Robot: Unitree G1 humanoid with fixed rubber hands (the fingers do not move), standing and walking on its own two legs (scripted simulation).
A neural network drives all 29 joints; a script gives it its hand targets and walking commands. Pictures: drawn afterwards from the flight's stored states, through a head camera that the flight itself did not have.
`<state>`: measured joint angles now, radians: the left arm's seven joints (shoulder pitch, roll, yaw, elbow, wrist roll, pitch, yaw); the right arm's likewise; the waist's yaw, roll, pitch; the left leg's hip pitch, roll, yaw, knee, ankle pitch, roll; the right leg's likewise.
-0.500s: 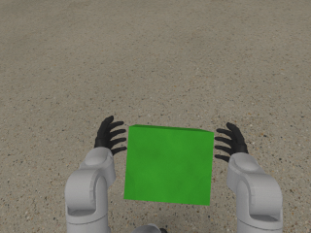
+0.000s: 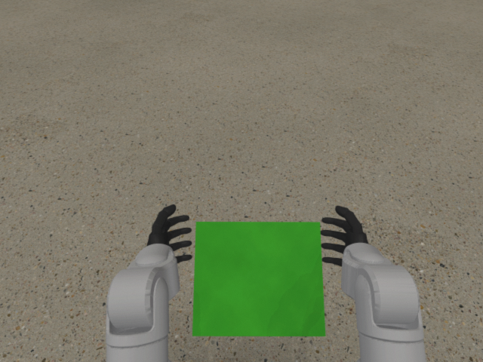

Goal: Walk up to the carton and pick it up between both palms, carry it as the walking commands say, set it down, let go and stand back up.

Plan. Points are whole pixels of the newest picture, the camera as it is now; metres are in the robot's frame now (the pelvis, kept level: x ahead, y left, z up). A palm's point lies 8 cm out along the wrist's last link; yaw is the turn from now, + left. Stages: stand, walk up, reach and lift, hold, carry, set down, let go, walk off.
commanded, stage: carry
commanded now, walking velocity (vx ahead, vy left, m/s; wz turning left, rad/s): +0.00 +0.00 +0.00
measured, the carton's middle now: (255, 271) +0.29 +0.02 -0.04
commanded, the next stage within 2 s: none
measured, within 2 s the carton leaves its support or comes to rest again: neither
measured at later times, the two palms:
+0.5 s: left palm (170, 245) +0.25 +0.14 +0.11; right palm (371, 265) +0.24 -0.14 +0.10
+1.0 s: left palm (190, 246) +0.27 +0.12 +0.07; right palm (378, 264) +0.26 -0.17 +0.06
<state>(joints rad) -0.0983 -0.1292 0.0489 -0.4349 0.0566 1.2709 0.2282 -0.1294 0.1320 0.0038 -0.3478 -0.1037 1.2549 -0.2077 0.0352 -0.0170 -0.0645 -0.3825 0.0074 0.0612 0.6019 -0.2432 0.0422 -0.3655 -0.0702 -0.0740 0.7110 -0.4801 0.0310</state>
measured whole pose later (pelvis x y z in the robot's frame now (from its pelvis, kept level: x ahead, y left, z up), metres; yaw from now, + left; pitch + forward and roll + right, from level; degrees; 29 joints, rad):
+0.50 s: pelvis -0.02 +0.00 +0.01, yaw +0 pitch +1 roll +0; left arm -0.18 -0.14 0.07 -0.23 0.11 1.17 0.18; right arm -0.16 0.14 -0.05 -0.22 -0.14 1.19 -0.19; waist 0.00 0.02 -0.13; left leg -0.35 -0.01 0.08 0.48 -0.15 0.05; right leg -0.29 -0.03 -0.02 0.53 -0.25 0.01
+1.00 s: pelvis -0.01 -0.02 +0.01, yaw +0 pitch +1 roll +0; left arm -0.14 -0.13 0.10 -0.14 0.09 0.97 0.14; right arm -0.14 0.13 -0.06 -0.13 -0.12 0.99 -0.15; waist -0.01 0.02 -0.06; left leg -0.35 0.02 0.06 0.51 -0.18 0.01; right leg -0.29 0.01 -0.04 0.55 -0.28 -0.03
